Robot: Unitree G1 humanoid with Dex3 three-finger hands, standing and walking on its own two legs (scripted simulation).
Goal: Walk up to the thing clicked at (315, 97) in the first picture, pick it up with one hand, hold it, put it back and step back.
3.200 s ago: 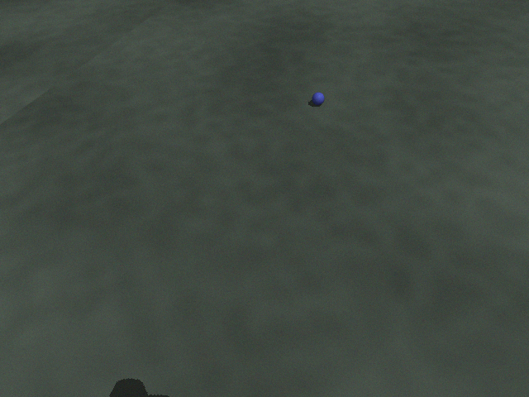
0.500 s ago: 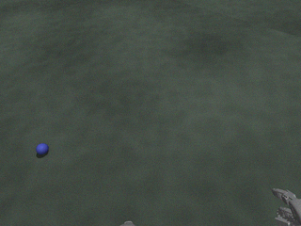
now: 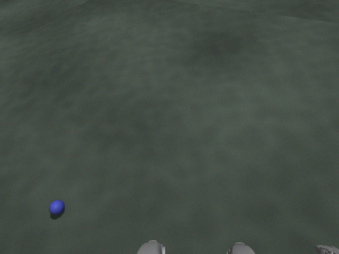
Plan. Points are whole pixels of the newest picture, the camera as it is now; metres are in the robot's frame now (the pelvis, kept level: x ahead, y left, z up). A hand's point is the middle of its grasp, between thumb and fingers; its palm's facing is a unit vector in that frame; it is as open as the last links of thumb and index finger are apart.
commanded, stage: walk up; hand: left
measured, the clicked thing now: (56, 207) +0.53 +0.80 -0.69
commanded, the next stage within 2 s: none
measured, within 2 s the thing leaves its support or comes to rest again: neither
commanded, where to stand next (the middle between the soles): +0.10 +0.81 m, yaw -28 degrees
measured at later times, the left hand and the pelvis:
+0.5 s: hand out of the picture +0.16 +0.51 -0.11, palm faces -0.15 -0.81 -0.57, open 7.4 cm; pelvis +0.03 +0.23 +0.00, yaw -8 degrees
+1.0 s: hand out of the picture +0.15 +0.75 -0.12, palm faces -0.26 -0.77 -0.58, open 7.4 cm; pelvis +0.01 +0.47 -0.01, yaw -15 degrees
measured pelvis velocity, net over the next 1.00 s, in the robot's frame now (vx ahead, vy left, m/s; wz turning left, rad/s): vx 0.01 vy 0.47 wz -0.25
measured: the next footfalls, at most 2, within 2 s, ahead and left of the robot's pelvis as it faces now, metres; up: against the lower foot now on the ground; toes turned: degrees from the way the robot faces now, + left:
left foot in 0.10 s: +0.08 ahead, +0.23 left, +0.00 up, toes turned -1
right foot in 0.38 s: +0.13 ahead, +0.09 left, +0.00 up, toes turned -13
